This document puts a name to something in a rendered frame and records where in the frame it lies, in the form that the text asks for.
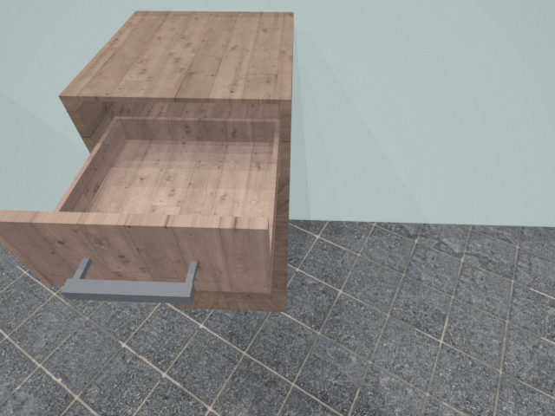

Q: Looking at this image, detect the drawer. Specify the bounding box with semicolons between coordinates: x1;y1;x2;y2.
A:
0;116;280;293

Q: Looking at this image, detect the cabinet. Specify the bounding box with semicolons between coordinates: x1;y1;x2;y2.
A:
58;11;294;312

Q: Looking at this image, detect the handle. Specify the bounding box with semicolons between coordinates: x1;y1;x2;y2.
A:
61;257;199;304

